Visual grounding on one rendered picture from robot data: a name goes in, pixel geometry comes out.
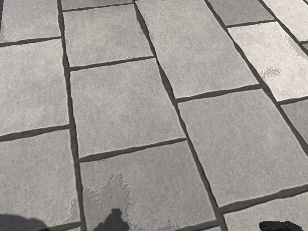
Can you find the robot right hand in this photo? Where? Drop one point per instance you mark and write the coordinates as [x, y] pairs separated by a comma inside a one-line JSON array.
[[279, 226]]

